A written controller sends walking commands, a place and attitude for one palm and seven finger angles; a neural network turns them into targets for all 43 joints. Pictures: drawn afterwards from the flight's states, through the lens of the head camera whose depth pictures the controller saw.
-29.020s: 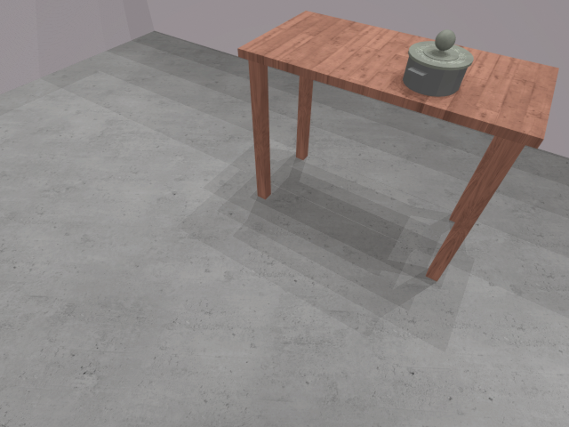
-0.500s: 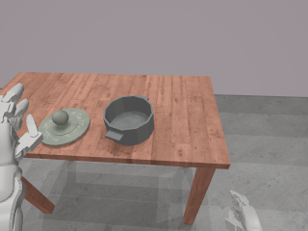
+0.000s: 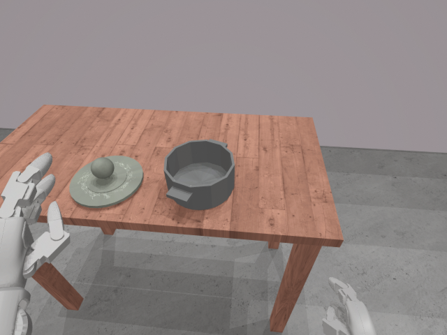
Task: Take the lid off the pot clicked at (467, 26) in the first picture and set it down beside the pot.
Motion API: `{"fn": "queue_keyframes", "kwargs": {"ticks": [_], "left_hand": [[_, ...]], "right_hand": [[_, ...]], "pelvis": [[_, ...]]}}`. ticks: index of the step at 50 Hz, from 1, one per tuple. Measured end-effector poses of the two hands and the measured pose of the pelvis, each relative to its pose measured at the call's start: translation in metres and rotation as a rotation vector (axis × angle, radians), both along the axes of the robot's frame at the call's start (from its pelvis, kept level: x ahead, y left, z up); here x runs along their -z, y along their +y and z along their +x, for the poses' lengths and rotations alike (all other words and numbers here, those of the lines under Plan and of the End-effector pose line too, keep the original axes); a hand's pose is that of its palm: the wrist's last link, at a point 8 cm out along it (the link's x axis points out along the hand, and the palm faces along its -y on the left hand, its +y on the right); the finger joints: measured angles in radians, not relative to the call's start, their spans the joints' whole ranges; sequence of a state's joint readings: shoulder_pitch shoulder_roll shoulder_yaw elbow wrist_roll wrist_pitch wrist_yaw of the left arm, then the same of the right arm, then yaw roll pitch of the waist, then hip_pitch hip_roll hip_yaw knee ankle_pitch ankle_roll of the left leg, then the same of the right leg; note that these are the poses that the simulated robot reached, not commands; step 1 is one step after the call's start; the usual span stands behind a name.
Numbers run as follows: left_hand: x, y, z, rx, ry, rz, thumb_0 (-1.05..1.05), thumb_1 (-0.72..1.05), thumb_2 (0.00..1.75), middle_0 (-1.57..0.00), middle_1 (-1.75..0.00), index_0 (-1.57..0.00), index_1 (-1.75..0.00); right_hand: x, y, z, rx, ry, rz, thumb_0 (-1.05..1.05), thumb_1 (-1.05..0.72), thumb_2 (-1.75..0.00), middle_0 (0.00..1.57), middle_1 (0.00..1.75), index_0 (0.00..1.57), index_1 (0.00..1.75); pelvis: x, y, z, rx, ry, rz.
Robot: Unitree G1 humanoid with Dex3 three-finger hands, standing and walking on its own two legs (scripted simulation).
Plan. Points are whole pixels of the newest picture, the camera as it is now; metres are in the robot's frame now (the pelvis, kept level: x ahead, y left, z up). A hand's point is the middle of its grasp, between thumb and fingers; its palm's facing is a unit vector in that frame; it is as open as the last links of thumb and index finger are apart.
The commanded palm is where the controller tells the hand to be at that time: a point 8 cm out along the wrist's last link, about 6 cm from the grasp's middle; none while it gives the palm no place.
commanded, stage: draw the hand back to the body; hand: left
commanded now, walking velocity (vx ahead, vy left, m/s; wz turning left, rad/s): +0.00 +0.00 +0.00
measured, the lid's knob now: (102, 168) +0.46 +0.36 +0.02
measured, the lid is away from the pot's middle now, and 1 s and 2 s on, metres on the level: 0.24 0.24 0.24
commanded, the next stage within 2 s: step back with the hand held close in 0.06 s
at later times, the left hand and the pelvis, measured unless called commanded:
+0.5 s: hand (56, 250) +0.17 +0.25 +0.15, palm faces +0.27 -0.85 -0.45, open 7.4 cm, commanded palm +0.11 +0.30 +0.19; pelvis -0.02 +0.02 -0.01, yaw +0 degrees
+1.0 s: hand (3, 294) +0.11 +0.27 +0.17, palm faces +0.37 -0.82 -0.44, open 7.4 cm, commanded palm +0.04 +0.31 +0.19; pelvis -0.08 +0.03 -0.02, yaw +2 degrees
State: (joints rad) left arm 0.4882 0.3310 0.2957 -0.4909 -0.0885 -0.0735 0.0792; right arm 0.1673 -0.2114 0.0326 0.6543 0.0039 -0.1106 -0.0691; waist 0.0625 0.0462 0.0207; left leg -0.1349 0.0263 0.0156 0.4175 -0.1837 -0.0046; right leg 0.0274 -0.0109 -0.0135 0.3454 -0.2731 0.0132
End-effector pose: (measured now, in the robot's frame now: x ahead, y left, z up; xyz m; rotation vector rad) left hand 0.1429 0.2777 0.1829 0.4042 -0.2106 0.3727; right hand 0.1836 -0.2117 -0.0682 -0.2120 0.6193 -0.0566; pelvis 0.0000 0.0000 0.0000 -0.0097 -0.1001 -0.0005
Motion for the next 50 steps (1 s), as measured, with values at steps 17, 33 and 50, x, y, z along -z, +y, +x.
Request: {"fn": "queue_keyframes", "kwargs": {"ticks": [17, 33, 50], "left_hand": [[-0.015, 0.013, -0.002, 0.029, -0.062, 0.107, 0.01, 0.89, 0.9, -0.21, -0.3, -0.2, -0.31], [0.001, 0.021, -0.03, 0.119, 0.025, 0.159, 0.01, 0.88, 0.9, -0.21, -0.3, -0.21, -0.31], [0.001, 0.033, -0.074, 0.066, -0.08, 0.15, 0.01, 0.88, 0.9, -0.21, -0.3, -0.21, -0.31]], "right_hand": [[0.001, 0.001, -0.009, 0.009, 0.036, -0.009, 0.02, -0.9, -0.89, 0.2, 0.3, 0.2, 0.3], [0.005, 0.007, -0.058, 0.079, 0.071, -0.034, 0.02, -0.91, -0.89, 0.2, 0.3, 0.2, 0.3], [0.009, 0.016, -0.104, 0.079, 0.044, -0.046, 0.02, -0.9, -0.89, 0.2, 0.3, 0.2, 0.3]], "pelvis": [[0.004, 0.008, -0.008, -0.013, 0.055, -0.02], [0.013, 0.025, -0.044, -0.001, 0.091, -0.02], [0.019, 0.031, -0.083, -0.03, 0.076, -0.056]]}}
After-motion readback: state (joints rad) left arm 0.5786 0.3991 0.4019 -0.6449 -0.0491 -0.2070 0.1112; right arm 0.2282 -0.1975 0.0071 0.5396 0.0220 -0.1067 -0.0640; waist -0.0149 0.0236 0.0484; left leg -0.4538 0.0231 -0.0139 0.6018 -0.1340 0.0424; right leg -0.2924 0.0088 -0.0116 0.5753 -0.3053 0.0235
